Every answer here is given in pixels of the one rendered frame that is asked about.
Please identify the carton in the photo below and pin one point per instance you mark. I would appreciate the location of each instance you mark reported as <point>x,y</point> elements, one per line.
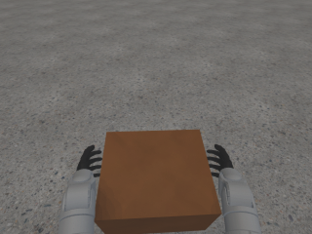
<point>155,182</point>

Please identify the robot right hand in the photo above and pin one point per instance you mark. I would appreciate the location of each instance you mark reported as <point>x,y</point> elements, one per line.
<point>223,160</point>

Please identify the left robot forearm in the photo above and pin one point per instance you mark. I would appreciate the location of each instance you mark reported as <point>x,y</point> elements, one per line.
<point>78,204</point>

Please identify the robot left hand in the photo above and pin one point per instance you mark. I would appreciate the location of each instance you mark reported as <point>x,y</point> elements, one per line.
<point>85,160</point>

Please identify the right robot forearm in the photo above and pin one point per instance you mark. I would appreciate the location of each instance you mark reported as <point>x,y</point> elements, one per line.
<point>238,204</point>

